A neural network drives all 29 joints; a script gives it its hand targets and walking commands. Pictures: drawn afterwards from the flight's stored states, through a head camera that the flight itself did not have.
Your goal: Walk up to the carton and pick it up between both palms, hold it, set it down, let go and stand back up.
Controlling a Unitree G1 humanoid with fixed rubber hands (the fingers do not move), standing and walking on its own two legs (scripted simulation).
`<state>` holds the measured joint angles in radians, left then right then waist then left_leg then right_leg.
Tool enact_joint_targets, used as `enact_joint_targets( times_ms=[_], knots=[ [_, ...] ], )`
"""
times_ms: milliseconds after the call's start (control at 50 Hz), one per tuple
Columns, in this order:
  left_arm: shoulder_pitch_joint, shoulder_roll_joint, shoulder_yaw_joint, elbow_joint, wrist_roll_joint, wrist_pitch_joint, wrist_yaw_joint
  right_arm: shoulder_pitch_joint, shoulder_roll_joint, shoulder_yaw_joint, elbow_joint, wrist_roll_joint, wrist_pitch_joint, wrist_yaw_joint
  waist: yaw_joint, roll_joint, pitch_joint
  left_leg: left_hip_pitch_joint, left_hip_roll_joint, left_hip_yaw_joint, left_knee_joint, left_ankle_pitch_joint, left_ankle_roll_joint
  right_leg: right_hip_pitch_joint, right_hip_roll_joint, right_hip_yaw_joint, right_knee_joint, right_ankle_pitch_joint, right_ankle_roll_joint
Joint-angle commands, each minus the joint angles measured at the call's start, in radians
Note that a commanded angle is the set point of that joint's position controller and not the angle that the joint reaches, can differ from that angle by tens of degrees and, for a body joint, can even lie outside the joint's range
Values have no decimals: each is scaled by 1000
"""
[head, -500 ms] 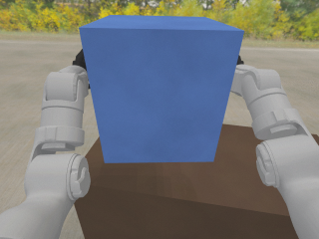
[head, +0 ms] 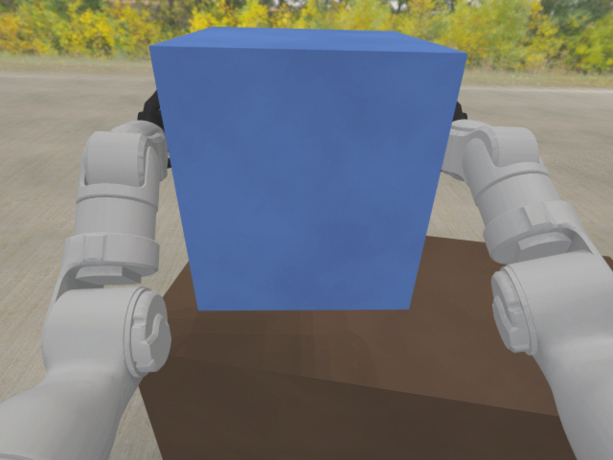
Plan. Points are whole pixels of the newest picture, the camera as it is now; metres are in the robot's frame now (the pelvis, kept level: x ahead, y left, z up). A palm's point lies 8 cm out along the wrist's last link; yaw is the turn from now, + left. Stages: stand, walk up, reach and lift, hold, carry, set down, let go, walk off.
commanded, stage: hold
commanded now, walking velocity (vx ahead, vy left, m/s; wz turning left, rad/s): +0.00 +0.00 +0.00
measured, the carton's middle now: (304, 159) +0.41 +0.00 +0.29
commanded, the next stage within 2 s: set down in 0.14 s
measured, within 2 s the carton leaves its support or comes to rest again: neither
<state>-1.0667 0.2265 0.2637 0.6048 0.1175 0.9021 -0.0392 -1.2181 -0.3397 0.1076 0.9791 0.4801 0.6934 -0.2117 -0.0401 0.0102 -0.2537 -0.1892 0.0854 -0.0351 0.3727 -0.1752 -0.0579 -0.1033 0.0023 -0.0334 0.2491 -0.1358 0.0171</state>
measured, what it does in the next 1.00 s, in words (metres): stands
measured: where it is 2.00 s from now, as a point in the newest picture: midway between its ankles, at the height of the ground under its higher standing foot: outside the picture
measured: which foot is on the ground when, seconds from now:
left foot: down 0.00-1.00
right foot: down 0.00-1.00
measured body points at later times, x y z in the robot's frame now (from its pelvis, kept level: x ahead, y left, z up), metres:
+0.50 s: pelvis +0.00 +0.01 +0.00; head -0.09 +0.04 +0.44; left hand +0.40 +0.20 +0.37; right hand +0.39 -0.16 +0.37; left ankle +0.01 +0.15 -0.75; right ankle +0.00 -0.13 -0.75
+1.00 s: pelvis +0.01 +0.00 +0.00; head -0.06 +0.04 +0.44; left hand +0.43 +0.17 +0.30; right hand +0.41 -0.19 +0.27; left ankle +0.01 +0.15 -0.75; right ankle +0.00 -0.13 -0.75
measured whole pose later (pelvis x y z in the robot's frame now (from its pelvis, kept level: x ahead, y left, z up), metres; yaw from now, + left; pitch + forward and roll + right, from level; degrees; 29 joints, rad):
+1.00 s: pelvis +0.01 +0.00 +0.00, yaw +2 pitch -6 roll -1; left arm -1.00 0.18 0.29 0.59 0.21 0.60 -0.05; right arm -0.99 -0.21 -0.09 0.89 0.27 0.33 -0.16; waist -0.12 -0.05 -0.08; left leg -0.06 0.06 -0.06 0.35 -0.19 -0.05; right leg 0.03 -0.03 -0.06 0.25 -0.17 0.03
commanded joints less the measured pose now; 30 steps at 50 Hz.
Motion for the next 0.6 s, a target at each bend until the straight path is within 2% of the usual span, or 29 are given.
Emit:
enact_joint_targets(
  times_ms=[0,120,160,200,280,360,420,460,500,580],
  knots=[
    [-758,-569,-242,-236,-211,-85,-138,-814,641,49,-407,187,-31,152,-19,32,-289,92,-115,14,-6,261,1,112,93,49,-3,197,-13],
    [-743,-581,-257,-275,-212,-75,-137,-795,635,60,-437,197,-23,146,-28,44,-285,107,-115,8,4,296,-9,117,96,46,0,221,-15],
    [-812,-555,-246,-228,-231,-85,-145,-850,674,32,-436,157,-20,140,-37,9,-255,61,-135,4,-11,224,11,122,82,49,-10,181,-3],
    [-833,-553,-232,-208,-225,-113,-149,-869,689,10,-440,135,-42,140,-36,7,-252,53,-136,6,-21,194,17,117,77,47,-11,160,2],
    [-892,-560,-196,-170,-203,-199,-155,-919,698,-40,-430,77,-130,143,-38,14,-292,99,-136,8,-19,219,13,120,73,29,-7,182,7],
    [-834,-524,-118,-58,-121,-249,-175,-846,640,-112,-286,-23,-201,151,-51,11,-206,150,-129,14,-51,201,11,121,69,9,-31,133,0],
    [-722,-464,-51,39,-31,-247,-206,-723,563,-174,-141,-113,-228,162,-70,-3,-69,158,-120,24,-100,145,16,133,64,-2,-60,53,-9],
    [-659,-442,-40,61,8,-241,-228,-665,527,-191,-105,-151,-247,169,-81,-7,-20,165,-117,31,-118,141,16,154,65,-11,-66,33,-14],
    [-627,-440,-58,42,23,-240,-243,-642,512,-184,-123,-164,-271,173,-90,0,-13,179,-116,37,-118,171,11,175,66,-20,-61,47,-17],
    [-638,-496,-147,-68,-3,-255,-237,-685,529,-126,-262,-135,-337,174,-98,52,-107,237,-121,45,-70,317,-12,200,75,-36,-33,132,-22]
  ],
)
